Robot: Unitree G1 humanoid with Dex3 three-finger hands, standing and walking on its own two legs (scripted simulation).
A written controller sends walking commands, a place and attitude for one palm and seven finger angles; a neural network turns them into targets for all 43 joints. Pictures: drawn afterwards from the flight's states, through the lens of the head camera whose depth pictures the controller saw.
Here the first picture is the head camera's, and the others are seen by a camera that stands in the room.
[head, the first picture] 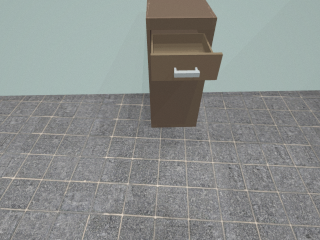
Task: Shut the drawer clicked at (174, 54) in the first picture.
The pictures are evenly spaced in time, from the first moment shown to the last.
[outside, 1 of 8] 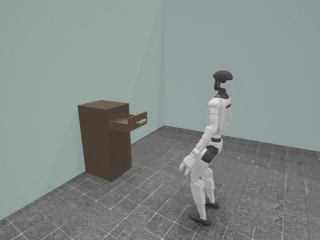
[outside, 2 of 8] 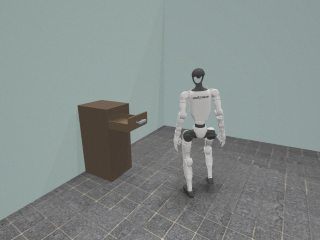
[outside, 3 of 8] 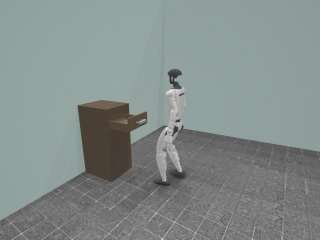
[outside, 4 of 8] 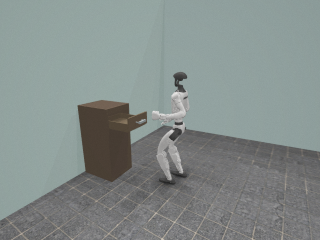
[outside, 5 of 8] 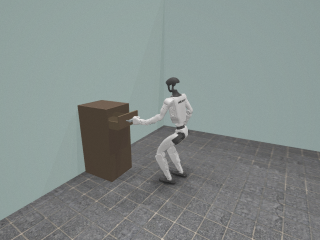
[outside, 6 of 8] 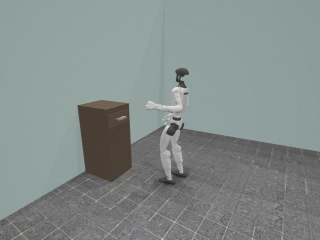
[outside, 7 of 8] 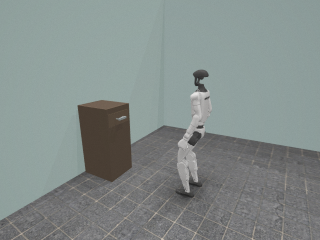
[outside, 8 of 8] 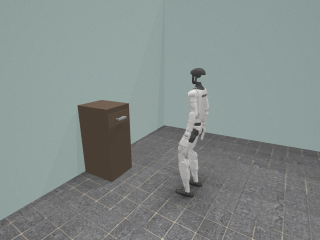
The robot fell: no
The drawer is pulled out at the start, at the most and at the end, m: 0.28 0.28 0.00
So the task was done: yes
